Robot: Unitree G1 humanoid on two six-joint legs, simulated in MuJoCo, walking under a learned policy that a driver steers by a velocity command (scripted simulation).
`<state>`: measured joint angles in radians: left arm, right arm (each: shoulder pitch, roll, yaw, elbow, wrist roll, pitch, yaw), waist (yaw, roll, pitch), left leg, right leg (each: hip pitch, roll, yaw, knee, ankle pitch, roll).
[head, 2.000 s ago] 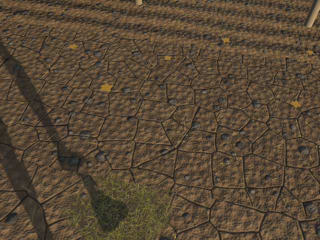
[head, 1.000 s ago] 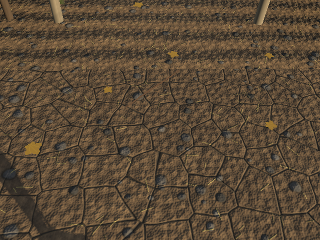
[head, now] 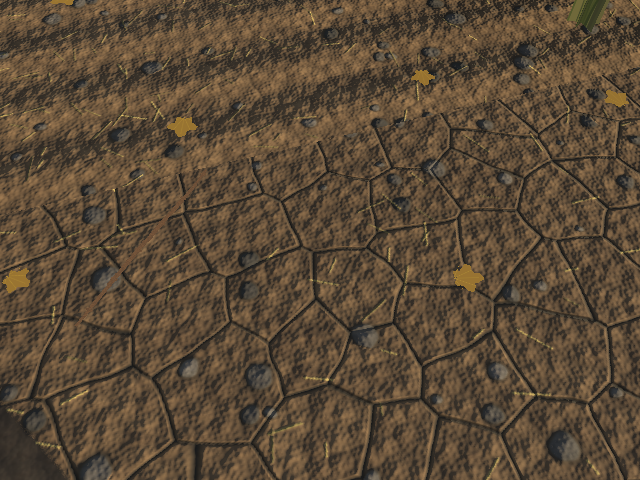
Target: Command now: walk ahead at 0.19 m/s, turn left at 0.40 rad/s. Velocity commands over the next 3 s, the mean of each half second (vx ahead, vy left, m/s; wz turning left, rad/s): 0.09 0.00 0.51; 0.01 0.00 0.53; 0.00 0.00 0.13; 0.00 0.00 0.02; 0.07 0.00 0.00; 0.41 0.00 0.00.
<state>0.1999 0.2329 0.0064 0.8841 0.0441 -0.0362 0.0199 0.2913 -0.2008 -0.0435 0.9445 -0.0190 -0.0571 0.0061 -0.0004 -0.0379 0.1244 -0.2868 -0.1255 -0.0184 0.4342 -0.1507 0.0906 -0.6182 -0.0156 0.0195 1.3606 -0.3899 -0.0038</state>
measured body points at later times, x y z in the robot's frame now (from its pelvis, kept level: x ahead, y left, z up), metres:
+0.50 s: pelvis +0.10 -0.03 +0.00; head +0.13 -0.04 +0.45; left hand +0.14 +0.26 -0.11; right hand +0.28 -0.28 -0.13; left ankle +0.04 +0.08 -0.67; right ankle +0.20 -0.11 -0.74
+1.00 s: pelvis +0.07 -0.01 +0.01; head +0.08 +0.02 +0.46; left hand +0.00 +0.28 -0.12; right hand +0.30 -0.19 -0.10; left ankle +0.03 +0.06 -0.74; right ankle +0.15 -0.13 -0.68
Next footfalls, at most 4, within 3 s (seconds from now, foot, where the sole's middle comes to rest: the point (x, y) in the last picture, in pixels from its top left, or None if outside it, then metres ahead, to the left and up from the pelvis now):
0.22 right None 0.24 -0.10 -0.77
0.66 left None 0.05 0.08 -0.77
1.16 right None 0.17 -0.10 -0.77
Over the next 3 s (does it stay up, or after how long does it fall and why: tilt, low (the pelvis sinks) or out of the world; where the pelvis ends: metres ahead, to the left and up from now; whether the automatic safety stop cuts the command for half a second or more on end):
stays up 0.26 0.12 -0.01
